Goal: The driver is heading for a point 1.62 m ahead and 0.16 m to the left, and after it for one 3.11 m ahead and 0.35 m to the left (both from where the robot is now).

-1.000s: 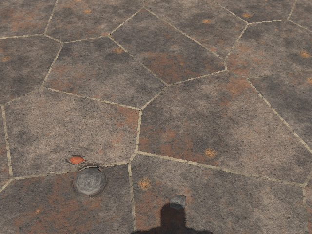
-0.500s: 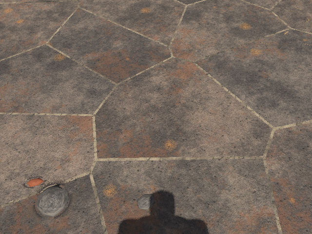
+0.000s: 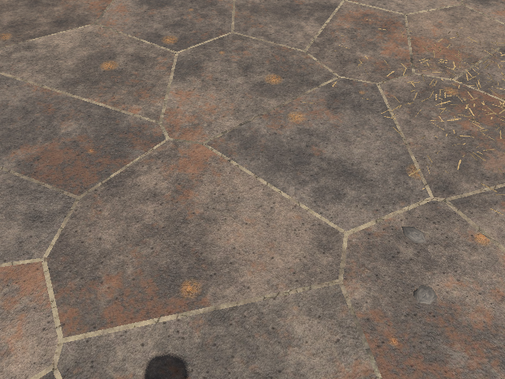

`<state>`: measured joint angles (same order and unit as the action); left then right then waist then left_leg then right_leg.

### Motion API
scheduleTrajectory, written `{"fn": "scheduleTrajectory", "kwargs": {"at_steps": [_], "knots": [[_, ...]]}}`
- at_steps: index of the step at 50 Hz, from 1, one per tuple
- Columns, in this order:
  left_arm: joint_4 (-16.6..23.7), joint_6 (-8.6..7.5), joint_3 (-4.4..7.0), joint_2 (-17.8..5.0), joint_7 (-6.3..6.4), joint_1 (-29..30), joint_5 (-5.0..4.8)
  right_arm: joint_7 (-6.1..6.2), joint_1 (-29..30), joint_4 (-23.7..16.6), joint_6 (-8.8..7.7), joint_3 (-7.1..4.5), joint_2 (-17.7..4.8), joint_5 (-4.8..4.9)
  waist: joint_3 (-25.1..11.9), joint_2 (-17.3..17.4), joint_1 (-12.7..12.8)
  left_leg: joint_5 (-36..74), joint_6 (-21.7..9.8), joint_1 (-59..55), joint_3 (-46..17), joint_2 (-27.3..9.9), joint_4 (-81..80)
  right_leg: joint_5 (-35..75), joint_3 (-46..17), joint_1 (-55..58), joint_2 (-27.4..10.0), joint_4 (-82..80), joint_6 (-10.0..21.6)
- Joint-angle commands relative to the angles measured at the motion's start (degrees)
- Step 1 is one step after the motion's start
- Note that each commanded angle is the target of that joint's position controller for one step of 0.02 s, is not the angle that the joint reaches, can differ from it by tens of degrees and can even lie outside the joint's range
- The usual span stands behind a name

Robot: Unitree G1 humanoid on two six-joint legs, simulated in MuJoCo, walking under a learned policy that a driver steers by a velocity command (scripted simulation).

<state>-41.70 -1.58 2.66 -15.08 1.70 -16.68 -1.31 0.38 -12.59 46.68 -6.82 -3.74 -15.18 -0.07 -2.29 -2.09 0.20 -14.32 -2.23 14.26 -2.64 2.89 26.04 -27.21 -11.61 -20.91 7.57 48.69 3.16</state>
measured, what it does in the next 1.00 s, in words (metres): walks ahead: right foot, then left foot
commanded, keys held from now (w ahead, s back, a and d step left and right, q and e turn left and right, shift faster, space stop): no key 0.50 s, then w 0.50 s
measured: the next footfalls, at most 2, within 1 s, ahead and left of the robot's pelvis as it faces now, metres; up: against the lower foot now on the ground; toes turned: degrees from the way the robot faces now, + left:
right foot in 0.32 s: +0.20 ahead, -0.13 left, +0.00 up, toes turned -1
left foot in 0.64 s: +0.16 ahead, +0.09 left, +0.00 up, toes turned -1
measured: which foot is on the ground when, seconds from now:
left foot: down 0.00-0.34, up 0.36-0.62, down 0.64-1.00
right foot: up 0.00-0.30, down 0.32-0.66, up 0.68-1.00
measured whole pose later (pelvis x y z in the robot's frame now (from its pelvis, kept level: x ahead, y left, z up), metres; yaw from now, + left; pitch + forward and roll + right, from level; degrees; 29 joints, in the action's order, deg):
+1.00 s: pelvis +0.25 -0.04 +0.00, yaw -2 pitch +2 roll +0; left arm -42.2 -4.4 2.5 -14.5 -2.6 -2.8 -1.5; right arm 0.4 -27.7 52.1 -4.0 -2.0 -14.0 0.9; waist 1.1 -1.6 -6.2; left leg -19.1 0.4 -3.6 0.8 -1.5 13.3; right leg -5.0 1.1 -31.2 -2.4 33.4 1.7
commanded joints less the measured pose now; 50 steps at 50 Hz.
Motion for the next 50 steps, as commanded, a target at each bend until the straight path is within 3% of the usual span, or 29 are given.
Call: {"fn": "scheduleTrajectory", "kwargs": {"at_steps": [1,4,6,8,11,13,15,16,17,18,19,21,22,23,25,27,29,30,31,32,33,34,35,36,38,40,44,47,50], "knots": [[3.7,-1.69,1.88,-7.3,-0.12,1.8,0.93,0.02,-1.7,-2.7,-0.27,-1.11,-5.8,0.24,6.6,7.6,-0.8,-2.9,-9.7,-13.8,-22.7,-18.5,-14.4,4.2,0.0,-23.4,-6.2,10.0,-2.2],[3.9,-1.88,1.16,-3.9,-0.8,2.4,1.87,0.04,-2.0,-2.1,0.52,-0.35,-5.7,-0.38,2.6,8.4,-0.3,33.9,-9.0,-10.3,-9.4,-14.1,-12.0,10.8,7.1,-16.0,-7.9,8.6,-5.1],[4.8,-1.77,0.19,-1.2,-0.92,4.8,1.43,0.25,-3.4,-1.1,1.17,-0.12,-5.8,-0.15,1.3,9.1,-1.2,44.0,-8.6,-9.1,-4.3,-12.2,-10.4,14.1,9.8,-12.5,-8.4,2.8,-6.0],[5.7,-1.65,-0.37,-0.2,-1.14,7.9,1.16,0.54,-5.3,-0.2,1.98,-0.17,-7.2,0.17,0.9,9.8,-2.6,44.9,-7.9,-8.3,-2.2,-11.4,-9.5,17.5,11.4,-8.6,-8.1,-4.2,-5.8],[6.4,-1.44,0.12,-1.8,-1.51,10.3,0.73,0.56,-7.2,0.5,2.9,-0.18,-8.8,0.53,0.7,10.3,-3.4,41.1,-7.9,-8.8,-3.6,-13.0,-8.0,19.1,12.0,-4.6,-6.9,-10.8,-4.6],[6.7,-1.56,0.52,-2.7,-1.75,10.3,0.73,0.57,-6.2,0.4,3.13,0.0,-8.7,1.1,1.0,10.3,-2.4,38.1,-7.6,-9.5,-5.6,-14.2,-6.1,19.3,11.7,-2.0,-6.5,-15.7,-2.8],[5.4,-1.9,1.43,-4.3,-1.54,6.4,1.34,0.6,-5.7,0.4,3.1,0.36,-8.1,1.63,-0.7,8.0,0.5,34.9,-4.9,-8.6,-5.4,-11.9,-0.9,29.6,11.4,7.8,-5.8,-26.8,0.0],[5.1,-1.95,2.35,-8.0,-0.88,2.7,2.0,0.47,-7.0,0.1,2.47,0.86,-7.1,0.5,-5.1,4.8,1.4,29.2,-2.1,-4.3,-3.4,-9.3,4.8,47.7,5.6,18.5,-11.8,-25.0,2.3],[4.5,-1.26,2.87,-10.8,-0.35,-1.7,2.98,0.1,-12.4,0.1,1.77,2.14,-3.4,-0.9,-12.7,-4.9,0.3,8.2,1.4,7.4,-0.3,-4.7,15.2,66.4,-4.2,34.5,-22.3,-18.6,10.0],[3.3,-0.56,1.54,-5.6,-0.56,-4.0,2.76,-0.03,-12.7,0.8,2.19,2.85,-2.2,-0.5,-16.7,-10.1,1.9,-19.6,3.8,9.0,-1.4,-3.9,24.0,67.8,-11.5,32.7,-29.2,-21.6,16.4],[3.1,-0.51,0.41,-2.6,-1.13,-1.6,2.2,-0.03,-9.6,0.3,3.26,2.03,-5.0,0.66,-11.6,-7.9,1.5,-26.2,4.8,11.2,-2.6,-4.8,28.3,58.6,-11.5,26.8,-27.6,-24.3,15.5],[4.1,-0.7,0.41,-3.5,-1.67,6.1,1.61,0.81,-6.4,0.2,5.43,1.45,-5.3,0.42,-4.1,-3.2,-0.3,-22.8,6.2,12.5,-1.7,-6.4,28.7,45.3,-6.0,17.1,-23.4,-27.7,11.3],[4.4,-0.69,0.76,-4.7,-1.72,9.2,1.67,1.36,-6.8,0.3,6.36,1.3,-5.0,0.02,-2.2,-3.4,-1.7,-19.3,6.8,9.3,-1.4,-6.9,25.2,40.8,-3.4,11.6,-21.5,-29.5,9.9],[4.3,-0.51,1.12,-5.6,-1.67,10.8,2.06,1.76,-7.6,0.8,6.92,1.43,-4.2,-0.07,-1.3,-4.6,-2.6,-16.2,7.2,5.5,0.0,-6.1,22.6,38.3,-1.1,7.0,-19.6,-30.6,9.3],[3.6,-0.19,1.02,-4.9,-1.42,11.2,2.45,2.05,-8.8,1.6,7.25,1.73,-2.8,-0.21,-1.9,-5.9,-2.8,-10.9,7.2,0.7,1.5,-5.2,18.1,34.2,1.7,3.9,-17.9,-30.8,9.3],[2.0,0.2,1.21,-5.2,-1.21,9.4,1.68,1.77,-9.2,2.2,7.04,1.62,-2.8,-0.03,-2.6,-6.4,-2.3,-4.2,5.7,-2.7,4.1,-4.0,12.9,10.4,1.8,2.2,-16.5,-33.0,8.6],[1.0,0.66,2.05,-7.8,-0.96,7.9,0.54,1.38,-7.5,1.5,6.37,1.01,-4.3,-0.27,0.9,-8.2,-1.9,-5.1,3.1,-3.4,7.0,-2.1,11.7,-8.9,-1.3,-1.9,-17.1,-35.3,7.5],[0.8,0.54,1.92,-7.4,-0.92,8.2,0.38,1.21,-7.4,1.2,5.84,0.88,-4.3,-0.26,2.8,-7.7,-2.6,-7.0,1.3,-4.1,6.7,-2.3,10.2,-13.0,-2.7,-4.2,-17.5,-35.7,6.9],[0.8,0.25,1.63,-6.3,-0.95,9.1,0.16,1.05,-8.7,1.5,5.18,0.94,-3.6,-0.14,4.5,-6.5,-3.9,-8.2,-0.7,-5.7,5.7,-2.7,6.7,-14.3,-2.9,-6.3,-17.0,-34.4,5.9],[1.5,-0.18,1.08,-4.2,-0.99,10.9,-0.09,1.04,-11.4,2.3,4.43,0.8,-4.1,-0.14,6.0,-2.5,-5.3,-11.1,-3.2,-7.7,0.5,-5.9,0.8,-12.2,-0.9,-9.4,-14.8,-28.5,4.0],[3.3,-1.03,0.3,-0.9,-1.08,14.3,-0.4,1.29,-16.2,3.6,3.69,-0.07,-7.6,0.05,7.0,7.0,-6.9,-23.2,-7.6,-10.1,-11.7,-13.8,-8.5,-6.7,7.8,-16.4,-8.6,-14.7,0.3],[5.6,-2.52,0.38,-1.4,-1.28,16.9,-1.52,0.72,-17.7,3.9,3.0,-1.66,-13.5,-0.12,10.3,18.9,-7.5,-32.3,-14.0,-10.6,-32.5,-24.6,-20.5,-3.2,13.2,-24.6,-4.1,-1.8,-0.8],[5.6,-3.43,1.58,-5.1,-1.28,17.0,-1.8,0.84,-13.7,2.5,1.98,-1.08,-11.7,-1.33,12.9,14.8,-5.7,-28.2,-14.9,-9.5,-35.2,-26.4,-21.0,-1.4,7.2,-27.7,-8.3,5.6,0.1],[4.0,-3.71,1.93,-5.8,-1.67,13.4,-1.19,0.82,-10.7,1.4,1.19,-0.38,-8.7,-0.9,11.4,12.1,-3.3,-23.2,-13.0,-12.1,-29.7,-23.9,-19.2,3.2,6.4,-28.4,-9.6,7.7,0.7],[2.5,-3.79,2.09,-5.3,-2.05,11.9,0.44,0.28,-9.5,0.9,0.71,-0.07,-7.1,0.7,8.2,8.5,-2.9,-11.5,-9.6,-17.2,-20.7,-20.2,-18.6,10.4,7.6,-28.9,-11.3,6.6,0.5],[2.3,-3.71,1.65,-3.2,-2.64,13.3,0.72,0.07,-11.8,1.7,0.98,0.46,-5.3,0.42,6.3,8.0,-3.6,0.9,-8.1,-17.3,-12.7,-16.9,-18.7,16.5,10.3,-25.2,-11.2,3.2,-0.8],[3.5,-3.68,0.43,-0.5,-3.61,18.0,0.16,0.35,-14.6,2.5,1.94,0.13,-6.9,0.31,6.5,9.0,-5.6,9.1,-7.4,-13.8,-4.4,-14.0,-18.3,23.5,13.4,-17.4,-9.9,-8.8,-2.5],[4.6,-3.8,0.18,-1.3,-4.25,21.1,-0.26,0.32,-15.9,2.9,2.2,-0.41,-8.9,0.79,8.0,9.9,-6.5,8.5,-7.9,-11.6,-4.0,-15.3,-18.0,24.0,14.5,-12.8,-9.0,-14.2,-2.6],[5.4,-4.13,0.51,-3.5,-4.65,21.0,-0.44,0.28,-15.1,3.3,2.48,-0.95,-9.9,1.56,9.0,10.5,-4.5,11.3,-7.4,-13.6,-5.2,-18.3,-16.3,21.1,13.6,-10.3,-9.1,-17.4,-0.2]]}}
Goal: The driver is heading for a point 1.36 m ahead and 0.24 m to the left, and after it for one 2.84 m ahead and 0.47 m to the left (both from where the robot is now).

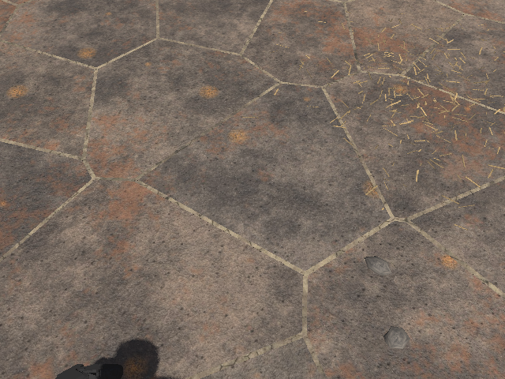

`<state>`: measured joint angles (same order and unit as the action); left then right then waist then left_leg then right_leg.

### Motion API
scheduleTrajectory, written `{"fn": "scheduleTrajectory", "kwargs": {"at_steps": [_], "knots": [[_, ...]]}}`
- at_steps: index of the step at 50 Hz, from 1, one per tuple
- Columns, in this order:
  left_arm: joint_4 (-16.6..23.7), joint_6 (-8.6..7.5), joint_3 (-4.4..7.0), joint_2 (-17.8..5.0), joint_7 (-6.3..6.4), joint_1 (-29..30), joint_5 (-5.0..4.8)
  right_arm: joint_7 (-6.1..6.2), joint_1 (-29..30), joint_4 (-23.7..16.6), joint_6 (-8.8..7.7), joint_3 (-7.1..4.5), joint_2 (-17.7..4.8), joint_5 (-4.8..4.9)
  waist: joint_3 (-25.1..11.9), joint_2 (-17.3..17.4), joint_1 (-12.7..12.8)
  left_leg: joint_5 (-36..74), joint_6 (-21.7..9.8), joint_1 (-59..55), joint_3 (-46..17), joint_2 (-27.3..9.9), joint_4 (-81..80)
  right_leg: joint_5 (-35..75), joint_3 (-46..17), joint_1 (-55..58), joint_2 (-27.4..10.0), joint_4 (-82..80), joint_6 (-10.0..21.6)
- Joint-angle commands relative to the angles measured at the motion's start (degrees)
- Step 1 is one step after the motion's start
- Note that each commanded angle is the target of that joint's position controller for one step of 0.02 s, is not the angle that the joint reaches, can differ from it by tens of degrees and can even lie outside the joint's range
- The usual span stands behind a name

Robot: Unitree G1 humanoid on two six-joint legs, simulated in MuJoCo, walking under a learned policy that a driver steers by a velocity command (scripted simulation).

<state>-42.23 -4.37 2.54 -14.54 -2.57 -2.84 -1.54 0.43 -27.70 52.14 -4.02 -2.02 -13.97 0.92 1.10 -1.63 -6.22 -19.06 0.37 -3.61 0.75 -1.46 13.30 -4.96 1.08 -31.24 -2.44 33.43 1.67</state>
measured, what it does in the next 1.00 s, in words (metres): walks ahead, turning left: right foot, then left foot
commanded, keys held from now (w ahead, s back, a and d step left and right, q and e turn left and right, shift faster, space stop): w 0.06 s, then w+q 0.64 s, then w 0.26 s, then w+e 0.04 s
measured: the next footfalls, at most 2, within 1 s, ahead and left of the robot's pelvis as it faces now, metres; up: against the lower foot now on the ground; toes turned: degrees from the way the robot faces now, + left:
right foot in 0.06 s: +0.19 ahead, -0.13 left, +0.00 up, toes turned -2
left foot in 0.62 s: +0.48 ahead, +0.13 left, +0.00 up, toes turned +17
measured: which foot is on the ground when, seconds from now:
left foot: down 0.00-0.08, up 0.10-0.60, down 0.62-1.00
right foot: up 0.00-0.04, down 0.06-0.64, up 0.66-1.00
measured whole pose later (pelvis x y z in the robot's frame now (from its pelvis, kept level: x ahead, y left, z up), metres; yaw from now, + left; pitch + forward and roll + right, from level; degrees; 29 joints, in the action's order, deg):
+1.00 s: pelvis +0.53 +0.07 +0.01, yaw +22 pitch +2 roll +1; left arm -43.6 -4.9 2.6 -16.2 -0.6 -5.4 -0.1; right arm -0.4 -18.5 42.0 -4.3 -2.8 -14.8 0.5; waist 1.5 -3.0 -3.0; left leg -12.8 -5.3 3.9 -3.5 6.2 15.6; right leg 4.9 -3.3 -38.6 -6.5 38.2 -2.1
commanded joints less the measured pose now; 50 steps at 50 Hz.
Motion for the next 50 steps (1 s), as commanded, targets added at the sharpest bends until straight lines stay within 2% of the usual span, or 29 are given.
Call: {"fn": "scheduleTrajectory", "kwargs": {"at_steps": [1,2,3,4,5,6,7,8,9,11,14,17,21,25,26,28,30,31,32,33,34,35,36,37,38,40,42,47,50], "knots": [[5.5,-1.45,1.05,-5.2,-0.34,5.0,-0.11,0.25,1.1,-2.3,-0.13,-2.9,-11.7,0.63,4.4,10.2,3.8,21.8,-9.4,3.9,-8.1,-14.3,-1.2,-1.7,1.4,3.7,1.6,-3.2,2.3],[4.1,-1.43,1.88,-6.6,-0.04,0.2,0.11,0.31,2.5,-2.6,0.06,-2.97,-12.0,0.59,1.5,9.8,7.0,31.9,-8.3,4.5,-6.0,-12.9,4.5,-1.3,2.5,10.9,3.1,-4.5,3.5],[1.1,-1.28,3.3,-9.2,0.51,-9.1,0.09,0.36,2.9,-3.0,0.18,-2.62,-10.9,0.28,-4.4,8.1,11.1,39.0,-6.7,7.6,-3.1,-10.0,15.5,-1.0,2.6,23.3,3.8,-5.0,5.2],[-0.9,-1.08,4.6,-13.6,1.4,-20.4,0.77,0.37,3.3,-4.8,0.07,-1.44,-8.2,-0.85,-13.5,0.7,15.4,26.4,-4.5,20.6,-1.1,-6.7,34.5,-3.6,-10.2,41.8,-7.5,-4.5,8.9],[-1.9,-0.94,5.05,-17.4,1.0,-23.8,1.69,0.31,-3.4,-5.9,-1.01,0.73,-0.1,0.07,-21.6,-16.5,11.9,-11.0,-1.5,39.7,-2.5,3.7,53.7,-20.0,-38.5,55.6,-20.8,-14.2,16.7],[-1.7,-1.31,3.53,-11.6,0.93,-21.5,1.48,0.25,-0.1,-5.1,-2.0,-1.04,-7.1,1.91,-16.9,-10.8,13.3,-12.1,-2.3,45.2,-10.1,1.6,61.2,-24.5,-41.3,50.2,-20.4,-18.7,14.9],[-1.4,-1.5,2.67,-8.9,1.11,-17.3,1.12,0.11,4.7,-6.4,-2.31,-1.98,-9.7,2.9,-8.9,-8.0,11.9,-6.9,-3.3,47.8,-9.3,-1.0,61.9,-19.9,-31.6,42.9,-19.1,-18.8,12.5],[-1.1,-1.65,2.12,-7.3,1.05,-13.2,1.14,0.39,6.8,-6.4,-2.2,-1.97,-9.2,2.27,-5.7,-3.3,9.9,-1.8,-3.4,45.2,-8.1,-3.8,59.9,-12.4,-24.3,35.9,-16.6,-19.8,10.9],[-1.1,-1.89,1.86,-5.8,0.85,-10.5,1.45,0.56,7.7,-6.3,-1.79,-2.2,-8.2,1.29,-3.3,-2.4,8.3,1.9,-3.2,43.1,-8.0,-5.3,57.0,-7.6,-18.8,30.7,-14.1,-21.4,9.8],[-2.0,-2.61,1.69,-4.1,0.79,-8.6,2.14,0.28,5.7,-5.4,-0.25,-2.29,-6.0,1.21,-2.1,-4.1,5.9,5.6,-3.0,38.3,-8.0,-6.8,55.1,-1.1,-11.3,25.3,-11.4,-24.2,8.9],[-4.1,-3.44,2.17,-5.1,1.18,-9.5,2.17,0.24,7.5,-6.5,1.11,-2.36,-4.5,0.96,0.8,-2.0,5.1,9.2,-2.1,41.4,-8.6,-6.6,52.9,7.3,-4.4,23.0,-11.1,-26.2,9.4],[-5.4,-3.29,2.34,-6.1,1.89,-10.4,2.39,-0.02,12.2,-8.7,0.89,-2.32,-4.5,0.61,2.8,-1.0,5.9,16.7,-1.4,45.4,-9.1,-5.7,44.6,10.7,0.2,24.3,-10.7,-27.2,9.2],[-6.3,-2.64,2.53,-8.2,2.74,-12.3,1.91,-1.72,20.7,-12.1,0.32,-1.35,-3.1,0.23,4.5,0.3,8.9,24.6,-2.0,44.3,-3.5,-5.0,31.1,12.4,5.6,27.2,-10.6,-27.6,7.8],[-8.0,-0.83,2.82,-9.6,3.12,-16.7,1.08,-3.56,27.4,-16.6,0.28,-0.84,-2.6,0.48,5.8,0.8,11.1,20.9,-3.7,48.0,0.0,-4.2,24.8,17.7,8.0,36.7,-13.3,-23.7,7.2],[-8.1,-0.31,2.93,-10.1,3.2,-16.7,0.93,-4.0,27.9,-17.6,0.31,-0.94,-2.9,0.58,5.5,0.4,10.7,18.6,-4.4,47.2,1.2,-3.5,23.9,21.7,8.8,38.1,-13.7,-21.9,6.8],[-7.4,0.56,3.31,-11.9,3.62,-15.6,0.86,-4.46,26.2,-18.7,0.61,-1.78,-4.6,0.66,2.2,-2.0,8.3,13.1,-6.4,40.7,4.7,0.1,23.5,39.9,10.5,39.6,-13.7,-15.3,5.6],[-6.7,1.52,3.7,-13.4,4.21,-14.3,0.84,-4.26,16.2,-17.3,1.1,-3.85,-8.4,0.8,-4.3,-4.3,2.2,8.8,-9.3,26.8,6.7,4.5,23.0,52.8,11.5,38.0,-12.9,-0.1,4.4],[-6.0,1.55,3.43,-13.2,4.42,-13.2,0.56,-3.35,6.6,-15.1,1.34,-5.78,-11.8,0.74,-8.9,-2.4,-3.1,12.1,-11.7,11.5,4.6,5.6,18.3,46.2,12.3,30.0,-10.6,13.6,2.4],[-4.0,0.74,1.87,-7.9,4.15,-15.8,2.1,-1.91,1.5,-13.9,1.92,-7.23,-17.2,0.53,-13.9,9.1,-2.0,11.8,-16.7,-7.2,-15.4,-6.4,17.5,9.2,12.0,10.5,-4.8,33.8,-0.2],[-1.5,-1.76,0.14,-4.0,2.96,-18.2,1.77,-2.17,3.9,-16.1,0.97,-6.81,-18.9,-0.03,-22.4,15.7,2.7,4.4,-27.4,-19.8,-49.0,-18.4,7.5,-29.1,-0.7,-7.4,6.4,49.5,-1.7],[-0.1,-3.65,1.52,-9.5,1.98,-10.8,-0.04,-2.49,3.7,-16.1,0.43,-5.45,-13.7,-0.41,-20.4,8.3,-1.1,3.2,-23.8,-18.3,-45.3,-17.0,3.9,-25.5,-8.4,-13.1,2.8,50.7,-0.4],[1.4,-4.4,1.42,-9.6,1.67,-7.9,-1.08,-2.51,6.3,-16.0,0.0,-4.82,-11.6,-0.4,-12.1,5.8,0.6,6.9,-21.1,-10.1,-36.0,-15.0,3.5,-20.5,-7.4,-14.2,0.5,46.5,0.7],[0.5,-4.43,1.26,-8.5,2.1,-8.5,-0.23,-2.55,10.5,-16.5,-0.22,-4.31,-10.0,-0.14,-7.5,-0.3,4.0,13.2,-18.8,-0.9,-28.6,-12.4,3.2,-16.6,-6.6,-11.4,-2.4,40.8,0.6],[-0.4,-3.73,1.74,-9.1,2.4,-9.6,0.61,-2.41,13.6,-17.3,-0.37,-3.54,-7.8,-0.45,-5.4,0.1,5.9,19.2,-17.4,5.2,-23.5,-10.4,2.4,-14.2,-6.2,-7.7,-4.4,36.4,0.1],[-0.8,-2.76,1.93,-9.1,2.28,-11.2,0.9,-2.27,14.9,-17.8,-0.48,-3.17,-7.1,-1.0,-4.9,1.7,7.3,22.4,-17.0,9.3,-21.2,-9.3,1.1,-12.6,-6.1,-4.2,-5.4,34.8,-0.5],[-1.1,-1.39,1.79,-7.5,2.42,-12.5,1.8,-2.05,14.3,-17.0,-1.07,-3.22,-7.8,-0.72,-4.6,2.3,8.0,28.6,-17.4,13.5,-17.5,-8.3,-0.6,-10.2,-4.7,-2.1,-5.6,31.5,-2.5],[0.0,-0.7,1.44,-6.4,2.79,-9.5,2.24,-1.45,12.4,-15.7,-1.37,-3.43,-9.0,-0.67,-2.8,3.3,7.2,31.1,-17.0,15.2,-13.9,-7.3,-2.0,-5.3,-3.9,-4.0,-5.5,26.3,-4.1],[2.4,-1.23,0.74,-5.0,2.35,0.0,1.72,-0.45,8.9,-13.5,-0.9,-3.28,-9.7,-0.38,-0.7,5.3,3.2,24.1,-13.1,13.0,-9.5,-4.8,-2.2,11.2,-2.9,-4.4,-3.4,6.8,-4.4],[3.4,-1.71,0.44,-5.0,1.42,3.8,0.93,-0.49,7.1,-11.9,-0.9,-3.34,-10.5,-0.37,1.2,6.2,1.2,19.1,-12.9,9.7,-10.2,-7.2,-2.3,13.9,-2.1,-4.7,-2.4,0.9,-3.3]]}}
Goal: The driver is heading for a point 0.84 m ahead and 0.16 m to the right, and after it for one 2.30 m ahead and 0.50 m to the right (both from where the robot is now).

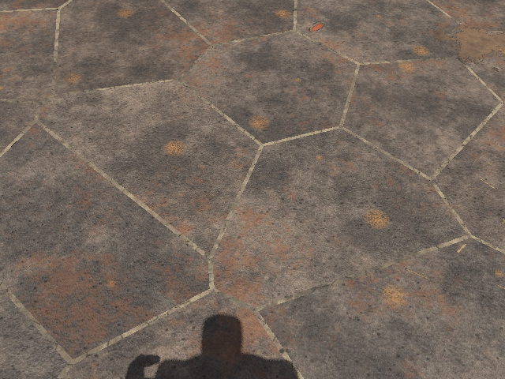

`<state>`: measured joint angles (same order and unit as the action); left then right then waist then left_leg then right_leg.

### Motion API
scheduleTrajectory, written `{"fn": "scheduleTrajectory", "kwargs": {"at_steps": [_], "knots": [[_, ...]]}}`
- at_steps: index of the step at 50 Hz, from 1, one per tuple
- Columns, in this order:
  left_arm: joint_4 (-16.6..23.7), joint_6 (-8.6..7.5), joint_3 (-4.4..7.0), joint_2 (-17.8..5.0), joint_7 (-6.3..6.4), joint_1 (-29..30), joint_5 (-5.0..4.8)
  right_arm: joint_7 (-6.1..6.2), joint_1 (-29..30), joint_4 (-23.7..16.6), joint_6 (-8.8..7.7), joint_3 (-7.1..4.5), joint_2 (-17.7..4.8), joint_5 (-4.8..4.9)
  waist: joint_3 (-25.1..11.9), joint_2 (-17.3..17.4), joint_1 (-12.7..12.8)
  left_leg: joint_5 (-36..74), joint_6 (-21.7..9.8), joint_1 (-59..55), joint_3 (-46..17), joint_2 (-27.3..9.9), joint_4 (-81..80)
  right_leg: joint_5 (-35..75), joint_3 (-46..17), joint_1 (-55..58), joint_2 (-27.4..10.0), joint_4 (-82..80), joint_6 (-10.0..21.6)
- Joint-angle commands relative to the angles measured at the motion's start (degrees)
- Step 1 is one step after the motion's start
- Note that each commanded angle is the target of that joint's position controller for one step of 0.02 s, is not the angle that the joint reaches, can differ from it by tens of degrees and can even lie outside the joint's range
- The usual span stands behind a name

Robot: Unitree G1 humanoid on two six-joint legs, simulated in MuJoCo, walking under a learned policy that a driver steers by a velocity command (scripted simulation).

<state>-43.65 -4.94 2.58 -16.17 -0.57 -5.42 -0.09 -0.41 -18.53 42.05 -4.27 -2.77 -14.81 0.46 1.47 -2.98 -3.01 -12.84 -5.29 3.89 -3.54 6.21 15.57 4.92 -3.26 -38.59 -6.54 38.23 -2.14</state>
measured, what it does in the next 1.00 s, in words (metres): walks ahead, turning right: right foot, then left foot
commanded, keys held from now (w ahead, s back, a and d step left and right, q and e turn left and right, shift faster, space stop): w+e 0.46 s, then w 0.54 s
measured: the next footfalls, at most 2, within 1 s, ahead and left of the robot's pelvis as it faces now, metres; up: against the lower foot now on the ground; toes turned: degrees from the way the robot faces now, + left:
right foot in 0.18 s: +0.28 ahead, -0.15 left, +0.00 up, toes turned -4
left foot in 0.68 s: +0.59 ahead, +0.00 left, +0.00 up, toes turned -18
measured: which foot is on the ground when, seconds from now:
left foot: down 0.00-0.20, up 0.22-0.66, down 0.68-1.00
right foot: up 0.00-0.16, down 0.18-0.70, up 0.72-1.00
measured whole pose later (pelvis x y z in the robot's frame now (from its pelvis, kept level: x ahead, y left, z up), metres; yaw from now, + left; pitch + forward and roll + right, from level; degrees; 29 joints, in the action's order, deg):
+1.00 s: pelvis +0.57 -0.10 +0.00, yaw -18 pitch +2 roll +1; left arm -40.7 -3.8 2.2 -16.3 -0.8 -8.0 -0.1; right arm -0.9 -21.8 45.8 -5.0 -2.6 -15.2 0.6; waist 0.9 -2.7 -4.2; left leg -11.5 -3.0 4.6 0.4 3.7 14.3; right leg -3.1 -3.1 -37.8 -5.6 42.8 -0.6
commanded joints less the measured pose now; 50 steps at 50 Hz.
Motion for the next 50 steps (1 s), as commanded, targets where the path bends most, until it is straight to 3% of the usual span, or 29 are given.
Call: {"fn": "scheduleTrajectory", "kwargs": {"at_steps": [1,5,7,8,9,10,11,12,13,14,15,17,19,24,28,31,32,33,34,35,36,37,38,39,41,43,46,50], "knots": [[5.3,-1.29,0.39,-3.6,-0.96,7.4,-0.69,0.34,-2.7,-1.2,-0.6,-2.61,-9.7,0.04,1.4,7.5,-2.4,13.4,-7.2,-0.3,-6.1,-16.0,-4.0,3.1,2.2,1.3,1.8,-5.0,1.3],[6.8,-1.73,0.38,-4.3,-2.72,8.0,-0.98,0.87,-3.5,0.7,0.23,-3.04,-10.5,0.05,1.8,7.6,-1.5,23.0,-5.7,-9.7,-5.3,-20.1,0.2,-6.6,2.5,-1.6,3.0,-7.6,5.4],[5.6,-1.54,1.28,-6.2,-2.84,2.2,-0.99,1.28,-1.3,0.3,0.71,-3.32,-11.6,-0.27,-2.6,8.9,2.0,41.1,-4.0,-10.1,-2.4,-19.0,6.8,-10.6,5.0,8.2,6.5,-7.9,7.7],[3.6,-1.39,2.44,-8.1,-2.57,-5.2,-0.8,1.5,-0.1,0.0,1.15,-3.1,-11.4,-0.4,-7.1,7.7,6.0,49.2,-2.5,-8.3,0.5,-16.5,16.0,-8.6,6.8,18.6,9.0,-9.6,9.4],[2.0,-1.14,3.54,-11.1,-2.11,-14.0,-0.53,1.9,0.0,-1.2,1.14,-2.38,-10.2,-1.04,-13.5,4.4,9.6,41.3,-0.4,1.0,2.8,-14.4,30.0,-5.2,-0.6,34.2,4.1,-8.4,12.2],[1.7,-0.99,4.99,-16.8,-1.89,-19.1,-0.28,1.24,-6.9,-2.9,-0.14,-0.68,-5.0,-1.59,-20.6,-9.5,6.8,8.3,4.8,25.1,4.6,-4.5,53.1,-11.2,-28.0,56.3,-9.8,-10.5,22.7],[0.9,-0.76,4.03,-12.6,-2.07,-20.7,-1.35,0.63,-5.5,-2.5,-1.59,-0.32,-5.9,-1.0,-23.4,-10.6,8.4,-18.0,5.1,36.2,-2.4,-1.6,60.2,-21.9,-43.5,62.0,-12.6,-19.9,24.6],[1.8,-0.45,3.23,-10.0,-1.72,-17.2,-1.28,-0.15,0.1,-4.1,-2.74,-1.07,-9.4,1.04,-14.6,-6.3,9.0,-14.7,4.2,41.8,-4.4,-5.3,62.6,-26.7,-36.8,56.0,-11.3,-21.3,21.5],[3.1,-0.08,2.86,-8.9,-1.48,-13.4,-0.86,-0.27,4.3,-5.2,-3.39,-0.88,-9.5,1.16,-9.0,-0.6,8.1,-10.2,3.6,41.4,-3.1,-7.8,59.7,-24.4,-30.0,47.4,-9.1,-22.1,19.6],[3.8,0.21,2.38,-7.7,-1.42,-10.6,-0.6,-0.08,6.2,-5.6,-3.57,-1.06,-9.3,-0.11,-4.5,3.1,6.2,-7.3,3.9,39.4,-2.3,-9.6,54.4,-18.9,-25.1,39.0,-6.9,-23.4,18.6],[4.5,0.19,1.93,-6.7,-1.27,-9.1,-0.13,0.22,5.7,-5.8,-3.26,-1.47,-9.3,-1.09,-3.3,2.5,4.2,-5.1,4.4,35.6,-2.3,-11.1,50.5,-13.4,-21.9,33.8,-5.0,-24.7,18.0],[5.2,0.28,2.07,-7.0,-0.91,-8.0,-0.23,0.52,3.8,-6.0,-2.33,-1.4,-8.0,-1.56,-3.1,-0.3,2.3,-3.9,6.0,32.3,-1.3,-11.5,46.6,-6.3,-18.5,28.9,-2.8,-26.2,18.5],[4.9,0.11,2.48,-8.3,-0.31,-9.0,-0.47,1.0,4.8,-6.5,-1.58,-1.12,-7.0,-1.68,-2.6,-0.4,2.2,-1.0,7.7,32.1,-0.1,-11.2,41.7,-1.1,-15.1,25.9,-1.6,-26.7,18.8],[3.0,0.99,2.86,-9.3,1.01,-13.5,-1.44,0.78,15.1,-8.8,-2.0,-0.1,-4.3,-1.21,-2.0,-1.4,6.2,16.1,9.2,28.1,0.7,-7.9,21.4,-3.2,-10.9,24.4,2.1,-24.9,14.9],[1.0,1.6,2.45,-8.5,1.25,-17.8,-1.44,-0.63,20.5,-9.9,-3.08,-0.21,-4.9,-0.43,-1.4,-2.0,8.7,18.4,7.7,26.9,0.5,-7.0,14.5,-5.6,-14.4,30.4,-0.9,-21.8,14.3],[0.5,2.16,2.69,-9.1,1.37,-17.8,-1.0,-1.03,19.7,-10.2,-3.63,-0.93,-6.6,-0.34,-1.0,-3.4,7.4,11.4,5.0,25.6,0.7,-6.7,11.5,-1.2,-17.8,36.2,-3.6,-18.0,13.2],[0.6,2.36,2.74,-9.3,1.34,-16.9,-0.96,-0.89,16.8,-9.6,-3.79,-1.34,-7.3,-0.39,-1.8,-3.9,5.6,10.0,3.6,21.7,1.7,-6.0,9.7,4.2,-17.5,36.6,-3.2,-15.5,12.5],[0.9,2.38,2.4,-8.4,1.22,-16.1,-0.84,-0.55,11.1,-8.1,-3.96,-2.22,-8.8,-0.72,-5.4,-3.3,2.6,11.3,1.6,12.8,2.1,-6.1,8.2,11.5,-15.5,35.8,-0.6,-9.4,11.2],[2.2,2.18,1.5,-6.5,1.03,-14.8,-0.11,-0.13,2.1,-7.0,-4.06,-3.03,-11.4,-1.46,-13.3,-0.5,-1.7,13.9,-2.4,-2.2,-4.4,-13.2,11.3,7.8,-12.7,29.2,2.2,3.6,9.5],[2.3,1.31,0.28,-2.8,0.94,-22.1,-0.85,-0.1,-5.5,-5.1,-3.33,-4.57,-16.2,-1.8,-22.0,13.4,-1.4,7.0,-11.8,-24.3,-25.5,-24.7,10.9,-11.9,-5.7,8.9,10.8,24.1,4.9],[2.2,0.66,0.15,-4.3,0.76,-22.4,-1.22,-0.66,-7.9,-3.5,-2.85,-3.91,-12.6,-0.19,-21.3,18.8,-1.7,-3.6,-13.4,-25.6,-39.3,-29.1,3.8,-37.6,-6.8,-1.5,11.3,32.3,4.2],[2.9,0.48,1.28,-8.5,0.57,-16.8,-1.96,-0.54,-4.7,-3.8,-2.64,-2.86,-9.3,0.43,-11.8,12.0,-2.3,-10.0,-10.9,-18.4,-34.3,-27.4,2.3,-34.3,-7.8,-5.9,8.1,36.0,4.4],[4.1,0.46,1.21,-8.4,0.47,-12.0,-1.69,-0.46,-1.0,-4.4,-2.18,-2.27,-8.1,-0.03,-6.3,7.0,-1.3,-7.6,-9.1,-10.5,-27.1,-25.0,0.9,-29.6,-5.1,-5.6,5.4,34.9,4.4],[4.8,0.39,1.24,-7.6,0.34,-9.4,-0.79,-0.66,1.5,-4.3,-1.97,-1.75,-7.0,-0.38,-1.9,5.0,0.0,-2.6,-8.7,-3.9,-22.4,-22.5,-1.3,-26.4,-3.4,-5.0,3.6,31.0,4.2],[4.5,0.74,1.31,-6.0,0.17,-10.6,-0.38,-0.91,3.6,-4.2,-2.19,-1.26,-6.0,-0.88,-0.9,7.6,2.6,5.2,-7.8,2.6,-16.5,-19.1,-4.0,-22.8,-2.4,-0.1,1.3,26.1,3.5],[4.2,1.1,0.9,-4.2,0.14,-11.2,-0.25,-0.97,3.4,-3.3,-2.51,-1.5,-6.9,-0.4,-1.3,8.7,3.3,11.4,-8.5,4.7,-12.2,-18.1,-5.6,-20.8,-0.8,1.1,0.9,22.6,2.5],[5.7,0.85,0.22,-2.8,0.14,-5.8,0.23,-0.52,2.1,-1.8,-2.27,-2.05,-9.0,-0.11,-0.7,7.0,2.2,17.4,-8.5,4.8,-7.3,-17.4,-6.9,-12.8,0.2,0.3,0.3,12.4,1.4],[7.3,0.1,-0.29,-1.8,-0.59,1.9,-0.23,-0.11,-1.5,0.4,-1.44,-2.16,-10.3,0.59,0.2,6.9,-0.8,16.6,-6.4,4.6,-2.8,-15.7,-6.6,-1.4,2.2,5.0,2.4,-1.3,1.3]]}}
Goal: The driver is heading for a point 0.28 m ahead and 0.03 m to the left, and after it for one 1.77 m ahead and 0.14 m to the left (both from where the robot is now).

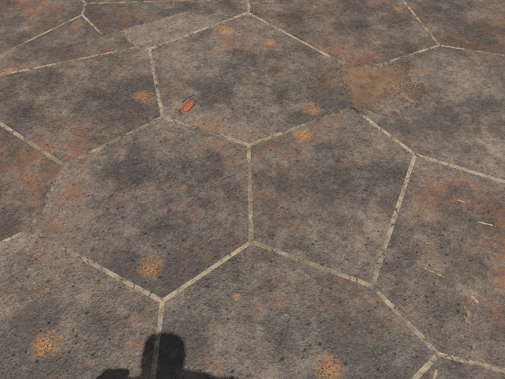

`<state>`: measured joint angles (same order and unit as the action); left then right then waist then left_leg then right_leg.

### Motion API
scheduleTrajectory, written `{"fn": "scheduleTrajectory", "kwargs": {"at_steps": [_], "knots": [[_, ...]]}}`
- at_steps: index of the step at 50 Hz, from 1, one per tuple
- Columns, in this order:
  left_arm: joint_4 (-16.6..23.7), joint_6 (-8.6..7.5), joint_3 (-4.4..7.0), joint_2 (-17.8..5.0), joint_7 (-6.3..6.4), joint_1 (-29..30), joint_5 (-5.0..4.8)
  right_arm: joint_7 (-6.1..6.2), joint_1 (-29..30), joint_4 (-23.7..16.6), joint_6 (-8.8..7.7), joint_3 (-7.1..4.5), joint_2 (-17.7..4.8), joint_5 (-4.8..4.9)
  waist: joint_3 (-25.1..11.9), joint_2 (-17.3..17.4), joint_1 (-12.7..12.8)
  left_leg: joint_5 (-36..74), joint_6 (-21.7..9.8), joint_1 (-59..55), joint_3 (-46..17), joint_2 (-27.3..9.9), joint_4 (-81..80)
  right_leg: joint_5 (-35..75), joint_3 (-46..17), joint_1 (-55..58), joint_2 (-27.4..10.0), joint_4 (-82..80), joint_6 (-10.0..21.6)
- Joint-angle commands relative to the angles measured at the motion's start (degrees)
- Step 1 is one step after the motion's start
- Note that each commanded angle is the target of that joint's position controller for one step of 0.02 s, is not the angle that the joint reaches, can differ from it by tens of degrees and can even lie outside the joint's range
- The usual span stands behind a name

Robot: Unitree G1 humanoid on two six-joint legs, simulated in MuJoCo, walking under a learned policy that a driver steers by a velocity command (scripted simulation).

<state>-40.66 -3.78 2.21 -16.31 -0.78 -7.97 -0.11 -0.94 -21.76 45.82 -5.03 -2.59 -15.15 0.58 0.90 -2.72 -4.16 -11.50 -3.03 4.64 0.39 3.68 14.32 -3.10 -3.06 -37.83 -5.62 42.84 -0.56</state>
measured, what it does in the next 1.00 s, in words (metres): walks ahead: right foot, then left foot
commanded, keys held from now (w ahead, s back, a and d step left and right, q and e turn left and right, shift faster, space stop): w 0.06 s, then no key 0.94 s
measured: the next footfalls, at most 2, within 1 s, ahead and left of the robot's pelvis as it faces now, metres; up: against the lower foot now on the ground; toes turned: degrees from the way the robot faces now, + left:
right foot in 0.16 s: +0.28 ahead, -0.15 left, +0.00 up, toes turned -1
left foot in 0.52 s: +0.27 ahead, +0.10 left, +0.00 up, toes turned +0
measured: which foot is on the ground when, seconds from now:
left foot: down 0.00-0.18, up 0.20-0.50, down 0.52-1.00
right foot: up 0.00-0.14, down 0.16-1.00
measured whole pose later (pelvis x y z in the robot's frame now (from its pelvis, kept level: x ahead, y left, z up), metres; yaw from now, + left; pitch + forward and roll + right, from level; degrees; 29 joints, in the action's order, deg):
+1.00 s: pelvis +0.23 -0.03 -0.01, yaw +0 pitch -2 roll +0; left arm -58.1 0.7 1.8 -13.6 1.5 -9.1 0.1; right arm 1.8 -11.0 54.6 -0.3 -1.5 -12.8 -0.3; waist 2.3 0.3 0.3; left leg -16.5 0.7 11.4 -0.7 -0.9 29.5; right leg -15.3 0.9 -11.9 -0.1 28.8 0.0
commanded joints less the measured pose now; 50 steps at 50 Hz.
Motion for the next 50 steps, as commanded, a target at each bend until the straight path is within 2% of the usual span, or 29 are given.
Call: {"fn": "scheduleTrajectory", "kwargs": {"at_steps": [1,3,5,6,7,8,9,10,11,12,13,14,15,17,19,22,24,25,26,27,28,29,30,33,37,43,50], "knots": [[4.9,-1.2,0.11,-1.8,-0.61,6.2,-0.43,0.43,0.4,-2.6,-0.48,-2.36,-10.3,0.59,1.0,6.7,-0.3,14.6,-8.5,3.0,-6.9,-13.8,-5.1,7.5,2.2,4.7,1.9,-7.5,-0.1],[6.1,-1.44,0.27,-2.4,-1.13,8.9,-0.77,0.49,-1.3,-1.4,0.06,-2.4,-10.6,0.77,1.8,6.8,-0.9,14.5,-8.2,-0.4,-7.9,-15.4,-3.8,6.3,1.9,4.2,2.4,-10.3,0.7],[6.7,-1.86,0.64,-3.1,-1.67,9.5,-0.31,0.88,-1.4,-0.6,0.94,-2.42,-10.7,0.59,1.9,7.2,0.1,22.3,-6.6,-4.0,-8.0,-16.1,0.4,3.3,1.9,5.1,3.5,-13.4,2.2],[6.4,-2.09,0.99,-3.9,-1.82,7.8,0.0,1.12,-1.1,-0.3,1.35,-2.5,-11.0,0.45,0.5,7.9,1.2,27.5,-5.5,-5.4,-7.9,-16.0,3.4,2.4,2.3,8.0,4.4,-14.7,3.0],[5.1,-2.34,1.59,-4.9,-1.75,3.6,0.49,1.39,0.3,-0.5,1.65,-2.51,-11.4,0.49,-2.3,8.1,4.0,35.1,-4.1,-5.3,-6.7,-14.5,8.5,4.5,3.5,14.6,6.0,-16.9,4.2],[3.2,-2.49,2.52,-7.0,-1.42,-2.7,1.1,1.57,0.5,-0.8,1.67,-2.11,-10.6,0.34,-6.8,7.1,6.9,37.8,-2.1,-2.9,-4.9,-11.6,16.2,11.8,4.0,25.0,5.8,-18.5,5.8],[2.0,-2.44,3.32,-11.1,-0.75,-10.7,2.12,1.74,1.0,-2.7,1.27,-0.92,-7.9,-1.14,-15.3,1.7,9.5,22.7,0.8,7.1,-2.8,-8.1,30.5,33.9,-5.1,41.8,-4.2,-13.7,9.5],[1.5,-1.52,3.45,-13.2,-0.58,-12.3,2.18,1.11,-10.1,-1.4,0.76,1.21,-1.6,-1.48,-24.4,-13.0,6.0,-24.4,5.0,26.4,-2.0,-0.3,51.7,47.8,-23.7,61.2,-19.9,-11.4,21.0],[1.0,-0.54,2.94,-9.4,-0.73,-14.8,0.81,0.96,-9.9,0.8,0.73,-0.11,-7.5,-0.32,-28.2,-7.7,8.9,-28.6,5.3,28.3,-9.3,-1.2,57.5,39.4,-27.1,59.2,-18.3,-14.1,21.0],[1.2,-0.16,2.31,-7.8,-0.66,-10.5,0.29,0.97,-3.8,-0.7,0.98,-0.91,-9.9,0.96,-19.3,-5.0,8.6,-25.8,5.4,32.0,-7.8,-3.8,58.4,35.9,-19.8,52.4,-15.3,-16.1,18.5],[1.4,-0.04,1.67,-6.1,-0.54,-5.7,0.21,1.47,0.4,-1.7,1.49,-0.71,-9.0,0.6,-13.8,-1.4,7.0,-21.8,5.8,32.1,-5.7,-6.2,55.1,33.5,-15.6,44.7,-12.4,-18.1,16.5],[1.6,0.01,0.99,-4.2,-0.58,-2.3,0.35,1.94,2.3,-1.9,2.34,-0.88,-8.5,-0.23,-9.9,0.0,5.4,-19.1,6.4,29.9,-5.3,-7.8,51.5,31.5,-12.7,37.1,-10.6,-20.3,15.7],[1.3,-0.02,0.81,-3.8,-0.67,0.0,0.98,2.22,1.4,-1.8,3.38,-0.84,-7.4,-0.49,-8.5,-1.6,3.1,-16.5,6.7,24.1,-5.4,-9.1,47.7,29.8,-10.2,30.0,-9.1,-22.4,14.9],[0.7,-0.18,0.98,-4.0,-0.87,3.3,1.85,2.73,-1.1,-0.8,4.79,-0.26,-4.6,-0.56,-7.8,-3.9,0.7,-14.0,7.5,15.6,-3.4,-8.3,39.9,29.1,-5.5,21.6,-6.9,-25.2,14.9],[-0.4,-0.14,1.25,-4.7,-0.59,4.0,1.88,3.14,-0.1,-0.6,5.25,0.06,-3.8,-1.02,-8.6,-4.3,0.9,-9.6,7.4,11.3,-2.8,-8.0,32.5,26.5,-3.5,19.7,-6.2,-25.9,14.8],[-2.3,0.68,1.32,-5.4,-0.09,3.1,1.35,3.19,2.8,-0.5,6.08,-0.4,-5.0,-1.03,-8.3,-4.0,2.2,-2.1,6.4,7.5,-2.5,-7.6,25.6,8.2,-4.2,18.7,-6.2,-27.5,13.8],[-3.2,1.29,0.89,-4.7,-0.01,3.8,0.95,3.06,4.6,-0.6,6.31,-0.52,-4.8,-1.41,-5.6,-3.1,1.8,1.9,4.9,4.0,-1.7,-6.9,18.9,-9.7,-4.5,15.6,-4.6,-27.9,11.5],[-3.8,1.45,0.4,-3.6,0.0,3.2,0.86,3.04,5.6,-0.8,6.29,-0.57,-4.8,-1.91,-3.9,-2.5,1.8,2.7,4.1,2.4,-1.7,-6.8,15.6,-16.9,-4.6,14.3,-3.1,-27.7,9.5],[-4.9,1.5,-0.17,-2.2,-0.02,1.4,1.05,3.15,6.5,-1.5,6.15,-0.61,-5.6,-2.39,-2.3,-1.0,2.0,5.3,3.0,1.4,-4.0,-8.7,11.8,-22.1,-4.5,13.3,-1.5,-26.8,6.8],[-5.4,1.5,-0.3,-1.9,-0.02,-0.7,1.61,3.42,7.4,-2.4,5.95,-0.95,-8.2,-2.25,-1.0,2.9,3.8,8.3,1.5,1.8,-7.3,-12.1,9.9,-24.2,-3.0,12.7,1.4,-23.8,4.4],[-5.9,1.78,-0.11,-1.7,0.26,-3.7,1.28,3.39,9.4,-1.3,5.88,-1.79,-10.7,-1.5,-0.1,10.9,6.9,-3.5,0.0,8.6,-6.9,-11.5,9.5,-20.8,1.3,16.5,4.9,-22.7,2.7],[-6.5,2.15,0.05,-3.1,0.75,-1.9,1.43,2.99,10.3,-1.5,5.5,-1.23,-7.2,-1.5,0.9,10.2,5.2,-10.6,0.4,13.4,-6.5,-9.7,7.3,-17.0,2.4,21.1,5.3,-20.4,1.7],[-6.5,2.49,0.26,-3.3,1.1,-1.2,1.15,2.82,10.5,-1.0,5.02,-0.58,-5.1,-1.94,1.1,9.9,5.2,-11.1,1.5,14.8,-6.1,-9.3,6.7,-14.6,2.5,22.8,5.0,-19.5,1.9],[-8.2,3.07,0.27,-2.9,1.64,-2.3,1.23,2.61,10.4,0.1,3.7,-0.4,-4.8,-1.48,-0.5,8.0,5.1,-0.9,3.0,11.7,-4.9,-8.3,9.0,-9.0,1.9,24.1,4.3,-18.7,2.6],[-10.1,2.85,0.37,-2.8,1.58,-1.7,0.62,2.83,9.3,1.8,3.5,-0.43,-5.1,-1.07,-2.7,5.2,4.3,7.6,2.6,8.0,-4.0,-7.8,11.5,-2.4,2.0,25.4,3.9,-17.7,2.5],[-13.3,3.62,0.55,-2.8,2.03,-1.8,0.31,2.88,9.7,4.3,3.93,-0.35,-4.7,-0.87,-2.4,3.1,4.4,10.6,2.3,7.2,-3.2,-7.0,11.7,0.8,2.1,27.3,3.8,-17.3,2.1],[-16.3,4.16,0.63,-3.1,2.61,-1.7,0.21,2.97,10.0,7.4,4.29,-0.3,-4.1,-0.84,-1.4,2.8,4.5,10.1,2.3,6.9,-2.4,-6.3,10.8,0.9,2.1,28.1,3.6,-17.7,1.9]]}}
